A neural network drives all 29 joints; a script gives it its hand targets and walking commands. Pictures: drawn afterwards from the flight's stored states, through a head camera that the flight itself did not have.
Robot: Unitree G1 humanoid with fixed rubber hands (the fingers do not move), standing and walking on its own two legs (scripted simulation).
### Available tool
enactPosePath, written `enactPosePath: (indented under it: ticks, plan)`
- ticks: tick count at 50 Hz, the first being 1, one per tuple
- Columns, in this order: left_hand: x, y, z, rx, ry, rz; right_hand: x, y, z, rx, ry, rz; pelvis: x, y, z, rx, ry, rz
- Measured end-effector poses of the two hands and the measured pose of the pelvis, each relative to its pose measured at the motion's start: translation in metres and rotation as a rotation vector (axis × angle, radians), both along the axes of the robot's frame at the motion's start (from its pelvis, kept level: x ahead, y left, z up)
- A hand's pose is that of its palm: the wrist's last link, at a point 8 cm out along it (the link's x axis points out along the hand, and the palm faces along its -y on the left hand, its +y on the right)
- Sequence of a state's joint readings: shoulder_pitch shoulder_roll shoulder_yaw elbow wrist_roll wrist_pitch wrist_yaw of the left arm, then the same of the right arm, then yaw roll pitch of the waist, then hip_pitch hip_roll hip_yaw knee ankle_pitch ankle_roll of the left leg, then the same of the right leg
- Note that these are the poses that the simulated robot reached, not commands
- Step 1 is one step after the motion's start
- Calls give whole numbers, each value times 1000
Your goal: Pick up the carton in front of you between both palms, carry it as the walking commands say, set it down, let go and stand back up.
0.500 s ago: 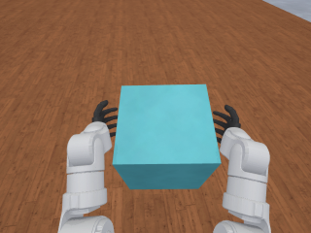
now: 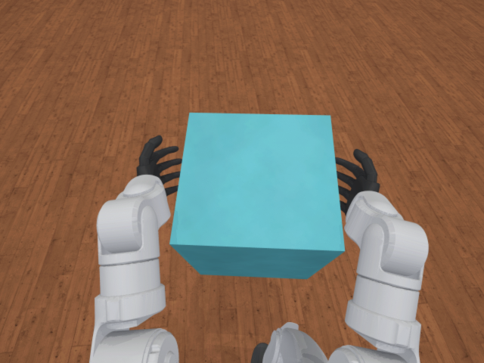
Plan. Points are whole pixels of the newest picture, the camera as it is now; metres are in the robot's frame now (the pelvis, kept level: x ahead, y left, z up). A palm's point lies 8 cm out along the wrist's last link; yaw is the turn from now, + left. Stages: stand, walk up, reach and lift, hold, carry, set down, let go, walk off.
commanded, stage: carry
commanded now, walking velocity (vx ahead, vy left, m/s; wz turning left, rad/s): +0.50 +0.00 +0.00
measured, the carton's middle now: (255, 206) +0.38 +0.01 +0.05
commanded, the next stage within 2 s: none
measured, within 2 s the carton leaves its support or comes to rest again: neither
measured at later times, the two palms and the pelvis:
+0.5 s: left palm (179, 9) +0.63 +0.17 +0.26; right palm (356, 24) +0.65 -0.14 +0.25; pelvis +0.30 +0.01 +0.08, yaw +0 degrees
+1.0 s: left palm (219, 2) +0.89 +0.13 +0.18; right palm (340, 13) +0.89 -0.17 +0.18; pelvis +0.59 -0.02 +0.09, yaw +0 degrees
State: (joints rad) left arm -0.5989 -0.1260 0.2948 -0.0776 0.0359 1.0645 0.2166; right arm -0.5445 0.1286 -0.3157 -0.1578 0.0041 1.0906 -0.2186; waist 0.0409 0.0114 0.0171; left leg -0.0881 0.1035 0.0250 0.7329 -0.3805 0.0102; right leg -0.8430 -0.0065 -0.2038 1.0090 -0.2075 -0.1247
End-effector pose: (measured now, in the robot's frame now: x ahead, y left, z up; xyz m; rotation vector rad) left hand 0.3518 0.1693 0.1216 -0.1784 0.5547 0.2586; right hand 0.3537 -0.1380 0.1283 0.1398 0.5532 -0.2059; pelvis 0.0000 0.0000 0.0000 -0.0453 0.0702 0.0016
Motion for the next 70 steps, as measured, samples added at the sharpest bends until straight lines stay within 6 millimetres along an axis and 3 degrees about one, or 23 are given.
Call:
enactPosePath:
  ticks: [5, 11, 16, 21, 27, 33, 37, 42, 48, 55, 59, 64, 70]
  plan:
    - [37, -1, 18, -6, 43, 43, 66, -1, 10, 11, 39, 26, 53, -15, 33, -3, 2, 6]
    - [96, 3, 73, -5, -18, 81, 134, 3, 61, 18, -18, 49, 112, -25, 75, 42, 19, 30]
    - [155, 3, 123, 36, -91, 67, 192, 2, 106, 1, -96, 46, 171, -19, 90, 57, 27, 26]
    - [222, -1, 143, 51, -73, 14, 246, -2, 127, -11, -80, 14, 240, -6, 91, 56, 18, 14]
    - [311, 3, 123, 49, -12, -49, 311, 2, 116, -16, -9, -30, 321, 16, 74, 61, -13, -9]
    - [376, -3, 82, 2, 141, -79, 348, 0, 77, 17, 171, -76, 375, 24, 91, 44, -5, -17]
    - [415, -6, 68, -17, 150, -74, 384, -4, 65, 17, 186, -94, 412, 23, 101, 33, 7, -21]
    - [467, -8, 63, 0, 91, -51, 445, -7, 63, 14, 122, -75, 470, 12, 104, 34, 23, -28]
    - [528, -28, 59, 2, 23, -52, 523, -24, 54, 7, 40, -9, 561, -12, 87, 31, 18, -17]
    - [568, -38, 58, 65, 137, -86, 574, -31, 49, -7, 131, 65, 645, -24, 106, 60, 28, 18]
    - [595, -33, 71, 81, 118, -77, 604, -25, 60, -11, 110, 86, 694, -21, 111, 70, 23, 10]
    - [643, -21, 83, 78, 54, -81, 650, -14, 73, -18, 48, 77, 764, -7, 106, 60, 6, 7]
    - [724, 4, 61, 41, 27, -101, 723, 12, 60, -57, 29, 55, 857, 20, 78, 57, -35, -20]
